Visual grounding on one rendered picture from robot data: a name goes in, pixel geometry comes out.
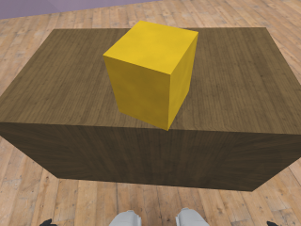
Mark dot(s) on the pedestal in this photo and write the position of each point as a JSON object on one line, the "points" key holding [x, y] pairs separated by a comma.
{"points": [[238, 126]]}

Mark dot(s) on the robot thigh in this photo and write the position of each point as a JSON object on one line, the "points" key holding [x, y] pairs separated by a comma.
{"points": [[190, 217], [126, 219]]}

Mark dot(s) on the robot right thigh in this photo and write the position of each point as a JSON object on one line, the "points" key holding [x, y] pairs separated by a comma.
{"points": [[190, 217]]}

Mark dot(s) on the carton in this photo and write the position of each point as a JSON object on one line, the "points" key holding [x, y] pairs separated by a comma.
{"points": [[150, 71]]}

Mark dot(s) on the robot left thigh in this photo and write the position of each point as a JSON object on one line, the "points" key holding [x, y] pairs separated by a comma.
{"points": [[126, 219]]}

